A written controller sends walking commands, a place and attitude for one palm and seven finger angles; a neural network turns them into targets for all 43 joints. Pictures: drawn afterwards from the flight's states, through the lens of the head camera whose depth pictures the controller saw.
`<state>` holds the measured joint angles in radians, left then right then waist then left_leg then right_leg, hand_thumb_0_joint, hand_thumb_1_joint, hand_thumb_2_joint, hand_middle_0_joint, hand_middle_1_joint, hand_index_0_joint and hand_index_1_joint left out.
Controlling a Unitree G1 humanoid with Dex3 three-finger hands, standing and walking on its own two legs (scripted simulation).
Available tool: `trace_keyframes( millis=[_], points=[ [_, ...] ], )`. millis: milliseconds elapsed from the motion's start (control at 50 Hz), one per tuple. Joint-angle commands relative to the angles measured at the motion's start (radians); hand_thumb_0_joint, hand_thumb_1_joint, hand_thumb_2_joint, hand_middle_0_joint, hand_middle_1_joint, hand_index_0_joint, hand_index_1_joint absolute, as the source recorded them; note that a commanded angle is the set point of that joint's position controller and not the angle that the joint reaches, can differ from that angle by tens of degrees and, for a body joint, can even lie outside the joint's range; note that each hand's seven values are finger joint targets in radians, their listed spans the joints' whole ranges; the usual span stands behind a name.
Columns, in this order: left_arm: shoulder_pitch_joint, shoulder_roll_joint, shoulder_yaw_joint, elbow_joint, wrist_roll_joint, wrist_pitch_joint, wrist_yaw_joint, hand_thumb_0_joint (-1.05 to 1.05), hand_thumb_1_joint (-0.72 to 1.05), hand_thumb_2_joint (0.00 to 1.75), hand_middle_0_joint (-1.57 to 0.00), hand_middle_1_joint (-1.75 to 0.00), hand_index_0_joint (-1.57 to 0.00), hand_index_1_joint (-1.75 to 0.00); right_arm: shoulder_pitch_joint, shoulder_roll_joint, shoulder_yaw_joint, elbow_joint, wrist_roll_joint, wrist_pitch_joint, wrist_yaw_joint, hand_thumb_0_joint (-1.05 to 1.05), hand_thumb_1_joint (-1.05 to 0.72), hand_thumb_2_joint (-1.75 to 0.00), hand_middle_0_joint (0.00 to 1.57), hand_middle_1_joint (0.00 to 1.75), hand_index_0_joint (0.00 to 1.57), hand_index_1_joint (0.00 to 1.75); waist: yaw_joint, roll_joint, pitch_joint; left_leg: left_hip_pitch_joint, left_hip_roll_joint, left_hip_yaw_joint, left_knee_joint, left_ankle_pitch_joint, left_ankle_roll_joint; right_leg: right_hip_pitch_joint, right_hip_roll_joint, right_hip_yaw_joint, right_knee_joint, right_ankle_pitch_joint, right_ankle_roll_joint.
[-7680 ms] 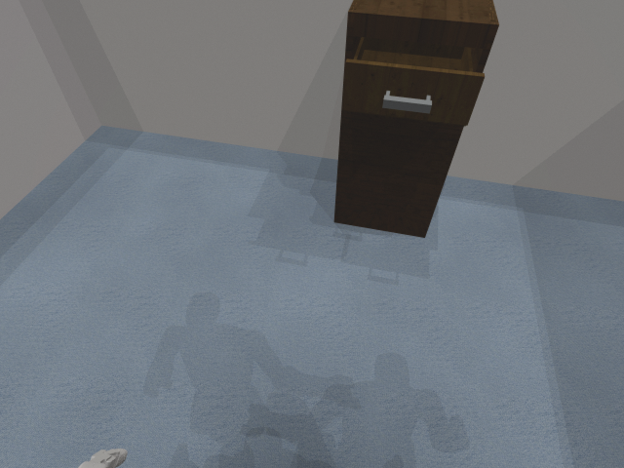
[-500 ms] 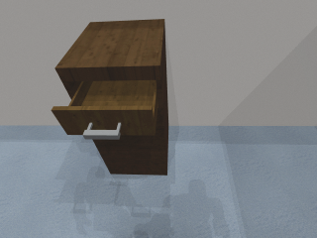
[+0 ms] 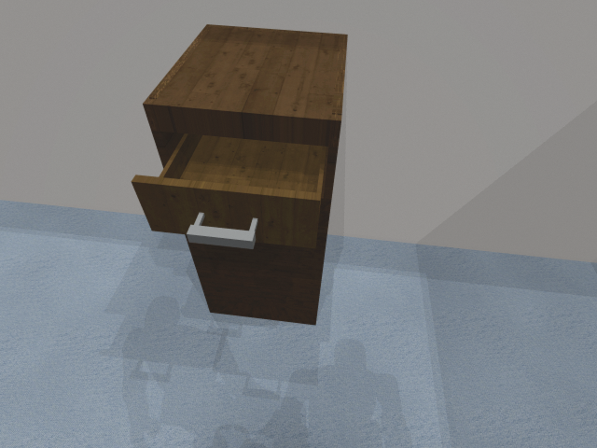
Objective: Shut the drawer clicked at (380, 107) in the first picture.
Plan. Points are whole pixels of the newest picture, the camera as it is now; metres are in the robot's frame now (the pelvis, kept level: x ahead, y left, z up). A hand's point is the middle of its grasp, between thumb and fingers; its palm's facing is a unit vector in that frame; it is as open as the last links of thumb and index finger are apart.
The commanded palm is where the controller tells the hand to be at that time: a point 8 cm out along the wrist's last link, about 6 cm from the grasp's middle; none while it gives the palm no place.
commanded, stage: come to a stop and stand still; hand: left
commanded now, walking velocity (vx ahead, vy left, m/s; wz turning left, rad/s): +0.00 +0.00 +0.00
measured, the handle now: (224, 228) +0.49 +0.19 -0.05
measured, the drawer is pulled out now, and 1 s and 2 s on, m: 0.16 0.16 0.16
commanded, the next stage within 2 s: look again from close up in 0.38 s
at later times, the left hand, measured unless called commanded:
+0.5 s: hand out of the picture -0.01 +0.19 -0.17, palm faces +0.01 -0.98 -0.18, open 7.4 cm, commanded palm none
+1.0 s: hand out of the picture +0.02 +0.17 -0.17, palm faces +0.00 -0.98 -0.21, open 7.4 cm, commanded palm none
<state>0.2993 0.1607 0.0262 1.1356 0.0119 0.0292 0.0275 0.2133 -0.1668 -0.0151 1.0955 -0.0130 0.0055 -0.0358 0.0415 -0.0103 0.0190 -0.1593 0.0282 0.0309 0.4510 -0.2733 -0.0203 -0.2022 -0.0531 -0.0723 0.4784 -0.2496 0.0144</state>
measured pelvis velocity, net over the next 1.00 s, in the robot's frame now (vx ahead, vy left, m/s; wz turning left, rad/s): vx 0.00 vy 0.00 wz -0.01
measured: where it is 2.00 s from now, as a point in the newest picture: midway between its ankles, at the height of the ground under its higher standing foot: outside the picture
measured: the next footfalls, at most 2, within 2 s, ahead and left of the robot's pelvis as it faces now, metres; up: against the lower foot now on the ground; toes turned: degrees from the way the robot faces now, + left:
none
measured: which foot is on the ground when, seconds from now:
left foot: down 0.00-1.00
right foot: down 0.00-1.00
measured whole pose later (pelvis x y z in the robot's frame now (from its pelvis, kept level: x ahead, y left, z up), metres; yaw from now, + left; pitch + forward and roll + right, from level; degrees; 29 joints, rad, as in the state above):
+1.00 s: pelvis +0.00 +0.00 +0.00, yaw -1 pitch -1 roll +1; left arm 0.26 0.15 -0.01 1.11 0.01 -0.01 0.02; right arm 0.27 -0.17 0.02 1.09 -0.01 -0.02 -0.02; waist 0.00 0.02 0.04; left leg -0.15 0.03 0.05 0.46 -0.28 -0.02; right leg -0.21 -0.05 -0.06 0.50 -0.27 0.01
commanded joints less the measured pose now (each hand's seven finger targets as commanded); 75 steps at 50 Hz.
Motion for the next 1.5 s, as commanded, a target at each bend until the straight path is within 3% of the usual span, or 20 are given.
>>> trace_keyframes(
  millis=[0, 200, 440, 460, 480, 500, 520, 600, 700, 800, 1040, 1080, 1120, 1200, 1240, 1300, 1340, 1400, 1440, 1480],
  points=[
    [0.032, 0.078, 0.001, -0.011, 0.005, -0.025, 0.003, 0.0, 0.9, 0.9, -0.2, -0.3, -0.2, -0.3, 0.05, -0.1, -0.009, -0.014, 0.005, -0.018, -0.004, 0.0, -0.9, -0.9, 0.2, 0.3, 0.2, 0.3, -0.011, 0.074, 0.062, -0.051, 0.112, -0.087, -0.167, 0.133, 0.05, 0.016, -0.05, 0.056, -0.108, 0.092, -0.009],
    [0.042, 0.076, -0.008, 0.012, 0.004, -0.029, 0.004, 0.0, 0.9, 0.9, -0.2, -0.3, -0.2, -0.3, 0.085, -0.093, -0.002, -0.001, 0.005, -0.027, -0.003, 0.0, -0.9, -0.9, 0.2, 0.3, 0.2, 0.3, -0.021, 0.047, 0.068, -0.044, 0.097, -0.084, -0.2, 0.093, 0.038, 0.026, -0.06, 0.057, -0.131, 0.103, -0.002],
    [0.056, 0.057, -0.011, 0.02, -0.002, -0.037, 0.011, 0.0, 0.9, 0.9, -0.2, -0.3, -0.2, -0.3, 0.159, -0.064, 0.001, 0.035, 0.007, -0.036, -0.006, 0.0, -0.9, -0.9, 0.2, 0.3, 0.2, 0.3, -0.026, 0.02, 0.047, -0.014, 0.089, -0.059, -0.17, 0.203, 0.038, 0.047, -0.064, 0.058, -0.127, 0.152, -0.007],
    [0.079, 0.095, -0.029, 0.023, 0.014, -0.065, 0.049, 0.0, 0.9, 0.9, -0.2, -0.3, -0.2, -0.3, 0.078, -0.112, 0.007, -0.04, 0.014, -0.049, 0.016, 0.0, -0.9, -0.9, 0.2, 0.3, 0.2, 0.3, -0.014, 0.023, 0.099, -0.122, 0.102, -0.026, 0.023, 0.317, 0.016, 0.002, -0.098, 0.103, -0.093, 0.316, -0.025],
    [0.064, 0.121, -0.016, -0.016, 0.007, -0.069, 0.039, 0.0, 0.9, 0.9, -0.2, -0.3, -0.2, -0.3, 0.141, -0.059, 0.004, -0.055, 0.002, -0.043, 0.018, 0.0, -0.9, -0.9, 0.2, 0.3, 0.2, 0.3, -0.051, 0.06, 0.026, -0.097, 0.051, -0.04, -0.023, 0.11, 0.019, 0.028, -0.101, 0.095, -0.056, 0.156, -0.041],
    [0.04, 0.133, -0.019, -0.028, 0.002, -0.071, 0.029, 0.0, 0.9, 0.9, -0.2, -0.3, -0.2, -0.3, 0.131, -0.065, 0.013, -0.056, -0.005, -0.038, 0.024, 0.0, -0.9, -0.9, 0.2, 0.3, 0.2, 0.3, -0.037, 0.08, 0.033, -0.118, 0.051, -0.035, -0.027, 0.059, 0.026, 0.007, -0.079, 0.081, -0.05, 0.054, -0.045],
    [0.037, 0.119, -0.021, -0.041, 0.003, -0.066, 0.021, 0.0, 0.9, 0.9, -0.2, -0.3, -0.2, -0.3, 0.145, -0.065, 0.013, -0.07, -0.004, -0.04, 0.024, 0.0, -0.9, -0.9, 0.2, 0.3, 0.2, 0.3, -0.041, 0.069, 0.012, -0.119, 0.057, -0.051, -0.039, 0.046, 0.037, 0.0, -0.064, 0.074, -0.036, -0.017, -0.045],
    [0.039, 0.086, -0.026, -0.047, 0.001, -0.055, 0.01, 0.0, 0.9, 0.9, -0.2, -0.3, -0.2, -0.3, 0.179, -0.085, 0.018, -0.077, -0.004, -0.048, 0.014, 0.0, -0.9, -0.9, 0.2, 0.3, 0.2, 0.3, -0.04, 0.046, 0.019, -0.119, 0.087, -0.081, -0.053, 0.161, 0.061, 0.012, -0.041, 0.049, 0.0, 0.036, -0.04],
    [0.031, 0.086, -0.024, -0.05, -0.002, -0.054, 0.007, 0.0, 0.9, 0.9, -0.2, -0.3, -0.2, -0.3, 0.166, -0.075, 0.021, -0.061, -0.001, -0.043, 0.011, 0.0, -0.9, -0.9, 0.2, 0.3, 0.2, 0.3, -0.041, -0.014, 0.061, -0.095, 0.07, -0.054, -0.059, 0.172, 0.055, 0.0, -0.054, 0.063, -0.025, 0.112, -0.038],
    [0.024, 0.097, -0.02, -0.053, -0.003, -0.052, 0.006, 0.0, 0.9, 0.9, -0.2, -0.3, -0.2, -0.3, 0.15, -0.076, 0.022, -0.04, 0.0, -0.038, 0.011, 0.0, -0.9, -0.9, 0.2, 0.3, 0.2, 0.3, -0.04, -0.014, 0.078, -0.078, 0.066, -0.045, -0.076, 0.151, 0.049, -0.006, -0.056, 0.073, -0.045, 0.112, -0.038],
    [0.018, 0.106, -0.013, -0.053, -0.003, -0.055, 0.002, 0.0, 0.9, 0.9, -0.2, -0.3, -0.2, -0.3, 0.123, -0.079, 0.02, -0.017, 0.0, -0.03, 0.01, 0.0, -0.9, -0.9, 0.2, 0.3, 0.2, 0.3, -0.039, 0.008, 0.04, -0.039, 0.065, -0.025, -0.077, 0.141, 0.035, 0.017, -0.064, 0.082, -0.085, 0.146, -0.041],
    [0.027, 0.111, -0.009, -0.048, 0.001, -0.054, -0.002, 0.0, 0.9, 0.9, -0.2, -0.3, -0.2, -0.3, 0.132, -0.084, 0.019, -0.011, -0.005, -0.026, 0.012, 0.0, -0.9, -0.9, 0.2, 0.3, 0.2, 0.3, -0.035, -0.016, 0.036, -0.047, 0.052, -0.012, -0.059, 0.023, 0.039, 0.012, -0.064, 0.09, -0.092, -0.013, -0.052],
    [0.032, 0.116, -0.003, -0.053, 0.006, -0.049, -0.007, 0.0, 0.9, 0.9, -0.2, -0.3, -0.2, -0.3, 0.136, -0.08, 0.016, -0.014, -0.008, -0.021, 0.018, 0.0, -0.9, -0.9, 0.2, 0.3, 0.2, 0.3, -0.035, -0.012, 0.086, -0.088, 0.034, -0.001, -0.039, -0.093, 0.043, -0.034, -0.064, 0.12, -0.119, -0.195, -0.066],
    [0.057, 0.13, 0.014, -0.06, 0.008, -0.05, -0.014, 0.0, 0.9, 0.9, -0.2, -0.3, -0.2, -0.3, 0.15, -0.06, 0.013, -0.023, -0.011, -0.026, 0.023, 0.0, -0.9, -0.9, 0.2, 0.3, 0.2, 0.3, -0.033, -0.038, 0.119, -0.117, 0.014, 0.021, 0.018, -0.111, 0.049, -0.064, -0.084, 0.158, -0.137, -0.281, -0.096],
    [0.058, 0.125, 0.019, -0.064, 0.007, -0.055, -0.016, 0.0, 0.9, 0.9, -0.2, -0.3, -0.2, -0.3, 0.171, -0.058, 0.013, -0.022, -0.01, -0.035, 0.023, 0.0, -0.9, -0.9, 0.2, 0.3, 0.2, 0.3, -0.036, -0.041, 0.115, -0.118, 0.018, 0.02, 0.031, -0.064, 0.053, -0.059, -0.084, 0.143, -0.102, -0.223, -0.103],
    [0.065, 0.11, 0.022, -0.063, 0.009, -0.06, -0.018, 0.0, 0.9, 0.9, -0.2, -0.3, -0.2, -0.3, 0.194, -0.063, 0.012, -0.014, -0.007, -0.048, 0.018, 0.0, -0.9, -0.9, 0.2, 0.3, 0.2, 0.3, -0.042, 0.005, 0.085, -0.065, 0.044, 0.006, 0.025, 0.061, 0.061, -0.049, -0.058, 0.093, -0.015, -0.057, -0.095],
    [0.057, 0.075, 0.016, -0.063, 0.009, -0.061, -0.012, 0.0, 0.9, 0.9, -0.2, -0.3, -0.2, -0.3, 0.216, -0.078, 0.01, 0.005, -0.007, -0.053, 0.009, 0.0, -0.9, -0.9, 0.2, 0.3, 0.2, 0.3, -0.043, 0.086, 0.061, -0.009, 0.095, -0.025, 0.018, 0.302, 0.071, -0.05, -0.026, 0.022, 0.082, 0.106, -0.074],
    [0.069, 0.061, 0.012, -0.052, 0.003, -0.059, 0.002, 0.0, 0.9, 0.9, -0.2, -0.3, -0.2, -0.3, 0.211, -0.081, 0.007, 0.01, -0.002, -0.05, -0.009, 0.0, -0.9, -0.9, 0.2, 0.3, 0.2, 0.3, -0.034, 0.091, 0.029, 0.029, 0.111, -0.019, 0.055, 0.661, 0.067, 0.002, -0.023, 0.02, 0.105, 0.288, -0.059],
    [0.082, 0.079, 0.017, -0.041, -0.005, -0.059, 0.013, 0.0, 0.9, 0.9, -0.2, -0.3, -0.2, -0.3, 0.187, -0.074, 0.004, 0.001, 0.003, -0.043, -0.016, 0.0, -0.9, -0.9, 0.2, 0.3, 0.2, 0.3, -0.028, 0.032, 0.001, 0.029, 0.09, 0.005, 0.083, 0.703, 0.044, 0.054, -0.057, 0.045, 0.088, 0.508, -0.05],
    [0.077, 0.1, 0.022, -0.045, -0.007, -0.054, 0.019, 0.0, 0.9, 0.9, -0.2, -0.3, -0.2, -0.3, 0.177, -0.068, -0.002, -0.005, 0.007, -0.034, -0.018, 0.0, -0.9, -0.9, 0.2, 0.3, 0.2, 0.3, -0.029, 0.014, -0.029, 0.031, 0.079, 0.016, 0.068, 0.639, 0.033, 0.086, -0.077, 0.049, 0.102, 0.617, -0.043]
  ],
)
